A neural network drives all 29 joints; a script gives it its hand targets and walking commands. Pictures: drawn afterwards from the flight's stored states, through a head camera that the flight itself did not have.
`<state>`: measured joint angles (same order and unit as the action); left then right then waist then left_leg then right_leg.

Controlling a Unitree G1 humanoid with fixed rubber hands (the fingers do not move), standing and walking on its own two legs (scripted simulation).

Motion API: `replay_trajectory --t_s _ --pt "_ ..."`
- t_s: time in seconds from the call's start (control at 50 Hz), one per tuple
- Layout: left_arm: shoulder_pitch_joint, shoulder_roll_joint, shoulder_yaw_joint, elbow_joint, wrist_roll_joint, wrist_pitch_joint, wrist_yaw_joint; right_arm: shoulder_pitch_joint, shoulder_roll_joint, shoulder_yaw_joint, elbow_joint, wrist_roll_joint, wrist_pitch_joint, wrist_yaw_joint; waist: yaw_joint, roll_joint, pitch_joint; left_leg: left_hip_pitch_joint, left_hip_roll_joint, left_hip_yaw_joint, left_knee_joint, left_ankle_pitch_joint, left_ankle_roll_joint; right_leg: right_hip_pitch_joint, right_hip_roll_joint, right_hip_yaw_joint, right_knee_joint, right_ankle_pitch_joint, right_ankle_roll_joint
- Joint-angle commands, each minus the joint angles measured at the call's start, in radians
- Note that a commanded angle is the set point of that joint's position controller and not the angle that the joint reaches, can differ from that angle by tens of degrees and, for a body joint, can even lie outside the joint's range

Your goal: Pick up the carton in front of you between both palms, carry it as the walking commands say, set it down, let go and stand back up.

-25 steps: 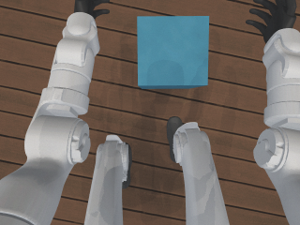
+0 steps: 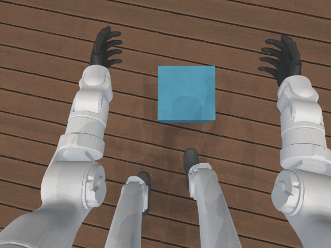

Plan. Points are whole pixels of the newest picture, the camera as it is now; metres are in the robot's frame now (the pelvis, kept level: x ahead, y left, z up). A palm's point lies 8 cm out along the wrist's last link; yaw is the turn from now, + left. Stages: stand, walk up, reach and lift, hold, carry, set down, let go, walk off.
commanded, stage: let go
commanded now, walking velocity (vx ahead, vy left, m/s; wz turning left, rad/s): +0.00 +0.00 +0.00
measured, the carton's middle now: (184, 98) +0.48 -0.11 -0.52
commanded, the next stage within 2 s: stand in 1.22 s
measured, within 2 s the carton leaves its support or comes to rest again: neither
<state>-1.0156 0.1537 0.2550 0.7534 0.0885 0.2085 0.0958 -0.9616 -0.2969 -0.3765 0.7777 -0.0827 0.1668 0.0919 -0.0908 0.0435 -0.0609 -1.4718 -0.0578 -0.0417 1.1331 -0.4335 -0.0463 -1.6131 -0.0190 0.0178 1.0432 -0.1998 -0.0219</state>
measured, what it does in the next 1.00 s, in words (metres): rises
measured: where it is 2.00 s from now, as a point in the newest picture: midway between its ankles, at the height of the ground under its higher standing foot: (167, 189)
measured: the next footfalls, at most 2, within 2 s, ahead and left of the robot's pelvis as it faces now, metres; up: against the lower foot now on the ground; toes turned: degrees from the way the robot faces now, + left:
none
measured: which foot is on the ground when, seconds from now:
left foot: down 0.00-1.00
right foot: down 0.00-1.00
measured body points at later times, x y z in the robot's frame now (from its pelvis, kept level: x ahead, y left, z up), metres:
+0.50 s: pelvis +0.06 -0.01 +0.10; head +0.21 -0.03 +0.52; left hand +0.36 +0.17 +0.00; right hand +0.28 -0.27 +0.00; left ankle +0.03 +0.14 -0.61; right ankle +0.11 -0.11 -0.61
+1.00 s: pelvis +0.09 +0.03 +0.12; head +0.12 +0.02 +0.57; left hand +0.28 +0.25 +0.05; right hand +0.25 -0.21 +0.05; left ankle +0.03 +0.14 -0.61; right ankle +0.12 -0.11 -0.61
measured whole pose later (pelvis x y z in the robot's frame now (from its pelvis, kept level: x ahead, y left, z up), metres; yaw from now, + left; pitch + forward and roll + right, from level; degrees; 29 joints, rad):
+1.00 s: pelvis +0.09 +0.03 +0.12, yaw -4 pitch -2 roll -2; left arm 0.22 0.21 0.04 0.43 0.00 0.09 -0.06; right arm 0.23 -0.23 -0.04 0.41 -0.01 0.11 0.07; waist 0.00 0.05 0.09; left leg -0.04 -0.01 -0.05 0.44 -0.36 0.02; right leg -0.19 0.01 0.01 0.40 -0.17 0.02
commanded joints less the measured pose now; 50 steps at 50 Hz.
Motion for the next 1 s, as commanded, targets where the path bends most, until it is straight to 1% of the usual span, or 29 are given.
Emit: replay_trajectory --t_s 0.0,0.06,0.12,0.16,0.24,0.32,0.42,0.54,0.6,0.66,0.74,0.78,0.84,0.92,0.98 --pt "-0.004 0.03 -0.001 -0.191 0.03 -0.017 0.017 0.004 -0.136 0.017 -0.167 -0.03 -0.021 0.022 -0.045 -0.034 -1.026 0.186 -0.061 0.077 -0.22 0.187 -0.029 1.182 0.052 -0.021 -0.036 0.448 0.013" --pt "0.123 0.012 -0.021 -0.279 0.028 -0.031 0.018 0.124 -0.134 0.057 -0.243 -0.028 -0.028 0.034 -0.048 -0.063 -0.951 0.211 -0.057 0.072 -0.277 0.158 -0.019 1.289 0.045 0.0 -0.094 0.439 0.009" --pt "0.229 0.018 -0.037 -0.327 0.018 -0.055 0.005 0.236 -0.114 0.101 -0.29 -0.008 -0.041 0.039 -0.034 -0.078 -0.84 0.236 -0.047 0.072 -0.326 0.115 -0.007 1.357 0.035 0.022 -0.157 0.394 0.009" --pt "0.308 0.026 -0.045 -0.327 0.011 -0.074 -0.009 0.318 -0.09 0.128 -0.3 0.01 -0.053 0.039 -0.018 -0.083 -0.771 0.255 -0.04 0.074 -0.353 0.093 -0.001 1.399 0.028 0.037 -0.195 0.369 0.012" --pt "0.484 0.031 -0.059 -0.284 0.003 -0.114 -0.038 0.494 -0.047 0.171 -0.302 0.043 -0.083 0.033 0.008 -0.093 -0.662 0.312 -0.028 0.071 -0.4 0.088 0.008 1.475 0.019 0.066 -0.259 0.355 0.018" --pt "0.65 0.042 -0.075 -0.256 -0.006 -0.155 -0.061 0.664 -0.027 0.208 -0.322 0.065 -0.116 0.014 0.017 -0.108 -0.574 0.403 -0.019 0.059 -0.457 0.104 0.017 1.551 0.015 0.083 -0.319 0.375 0.025" --pt "0.815 0.067 -0.095 -0.273 -0.02 -0.197 -0.084 0.856 -0.015 0.25 -0.377 0.085 -0.154 -0.012 0.024 -0.102 -0.447 0.576 -0.005 0.043 -0.545 0.12 0.031 1.595 0.017 0.069 -0.397 0.355 0.034" --pt "0.992 0.088 -0.131 -0.324 -0.036 -0.227 -0.111 1.052 -0.002 0.297 -0.444 0.1 -0.174 -0.025 0.039 -0.057 -0.263 0.829 0.014 0.033 -0.671 0.164 0.043 1.636 0.039 0.019 -0.499 0.316 0.043" --pt "1.061 0.093 -0.147 -0.345 -0.045 -0.233 -0.118 1.108 -0.008 0.31 -0.462 0.104 -0.174 -0.027 0.049 -0.022 -0.163 0.925 0.027 0.025 -0.736 0.198 0.044 1.666 0.055 -0.001 -0.54 0.296 0.044" --pt "1.123 0.1 -0.161 -0.368 -0.053 -0.227 -0.124 1.148 -0.015 0.312 -0.466 0.103 -0.163 -0.027 0.062 0.015 -0.079 0.982 0.041 0.016 -0.791 0.231 0.044 1.699 0.068 -0.014 -0.563 0.279 0.041" --pt "1.168 0.109 -0.178 -0.395 -0.07 -0.204 -0.134 1.169 -0.027 0.308 -0.466 0.095 -0.136 -0.025 0.076 0.038 0.009 1.011 0.06 0.002 -0.841 0.267 0.044 1.744 0.084 -0.02 -0.576 0.265 0.038" --pt "1.18 0.111 -0.187 -0.403 -0.079 -0.187 -0.141 1.168 -0.034 0.303 -0.463 0.089 -0.12 -0.025 0.081 0.039 0.046 1.009 0.07 -0.003 -0.855 0.271 0.043 1.765 0.091 -0.023 -0.577 0.254 0.037" --pt "1.193 0.118 -0.195 -0.411 -0.089 -0.164 -0.151 1.175 -0.038 0.3 -0.46 0.081 -0.096 -0.025 0.083 0.023 0.08 1.015 0.077 -0.005 -0.862 0.285 0.042 1.792 0.097 -0.027 -0.579 0.252 0.036" --pt "1.196 0.123 -0.199 -0.415 -0.093 -0.14 -0.161 1.181 -0.038 0.295 -0.455 0.07 -0.073 -0.026 0.079 -0.009 0.094 1.055 0.072 -0.003 -0.848 0.333 0.036 1.793 0.094 -0.027 -0.588 0.272 0.035" --pt "1.197 0.128 -0.195 -0.416 -0.089 -0.128 -0.163 1.182 -0.036 0.293 -0.454 0.069 -0.064 -0.027 0.081 -0.016 0.085 1.091 0.063 -0.001 -0.829 0.386 0.027 1.785 0.088 -0.024 -0.593 0.297 0.032"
